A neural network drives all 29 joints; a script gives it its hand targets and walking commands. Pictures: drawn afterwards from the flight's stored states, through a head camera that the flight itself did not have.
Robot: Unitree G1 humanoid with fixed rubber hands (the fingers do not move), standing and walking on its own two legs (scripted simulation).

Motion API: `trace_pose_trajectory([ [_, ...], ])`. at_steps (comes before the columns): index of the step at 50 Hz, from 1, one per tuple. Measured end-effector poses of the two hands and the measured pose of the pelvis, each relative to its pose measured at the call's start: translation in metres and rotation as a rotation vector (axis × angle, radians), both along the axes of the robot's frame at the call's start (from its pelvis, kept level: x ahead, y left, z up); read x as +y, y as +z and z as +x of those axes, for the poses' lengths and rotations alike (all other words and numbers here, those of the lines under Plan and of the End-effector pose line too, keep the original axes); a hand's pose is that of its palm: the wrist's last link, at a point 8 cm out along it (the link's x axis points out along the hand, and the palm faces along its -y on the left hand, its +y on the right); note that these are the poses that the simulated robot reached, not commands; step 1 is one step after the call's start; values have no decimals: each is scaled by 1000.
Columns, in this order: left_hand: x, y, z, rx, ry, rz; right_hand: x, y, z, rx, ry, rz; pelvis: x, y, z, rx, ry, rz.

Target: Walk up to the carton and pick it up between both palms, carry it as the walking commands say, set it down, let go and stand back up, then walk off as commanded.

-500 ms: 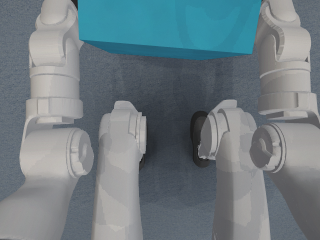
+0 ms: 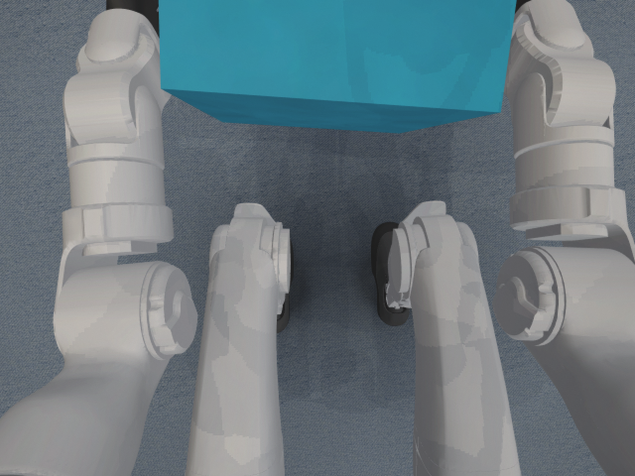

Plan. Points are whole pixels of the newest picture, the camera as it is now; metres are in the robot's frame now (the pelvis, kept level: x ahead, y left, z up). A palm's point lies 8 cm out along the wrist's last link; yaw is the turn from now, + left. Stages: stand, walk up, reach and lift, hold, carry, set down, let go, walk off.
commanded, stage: reach and lift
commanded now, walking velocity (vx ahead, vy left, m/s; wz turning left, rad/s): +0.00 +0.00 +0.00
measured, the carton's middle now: (325, 46) +0.52 +0.02 -0.15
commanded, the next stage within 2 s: none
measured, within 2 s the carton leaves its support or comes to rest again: neither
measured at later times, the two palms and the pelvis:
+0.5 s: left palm (104, 6) +0.50 +0.18 -0.03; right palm out of the picture +0.52 -0.16 -0.02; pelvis +0.00 +0.00 +0.05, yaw +0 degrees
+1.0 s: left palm out of the picture +0.48 +0.18 +0.05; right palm out of the picture +0.49 -0.16 +0.05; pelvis +0.00 +0.00 +0.11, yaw +1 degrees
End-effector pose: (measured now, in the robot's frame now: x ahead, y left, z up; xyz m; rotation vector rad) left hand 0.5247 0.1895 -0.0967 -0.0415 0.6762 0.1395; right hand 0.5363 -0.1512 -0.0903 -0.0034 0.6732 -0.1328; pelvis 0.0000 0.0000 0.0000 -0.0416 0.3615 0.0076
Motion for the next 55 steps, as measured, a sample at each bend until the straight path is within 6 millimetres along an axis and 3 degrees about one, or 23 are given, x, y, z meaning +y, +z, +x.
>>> trace_pose_trajectory([
  [22,-5,62,-18,-3,12,-8,-5,62,-17,-2,11,-3,-1,46,-5,-60,3,6],
  [55,-9,159,-47,-10,21,-16,-10,157,-47,-6,22,-5,-1,124,3,-174,12,12],
])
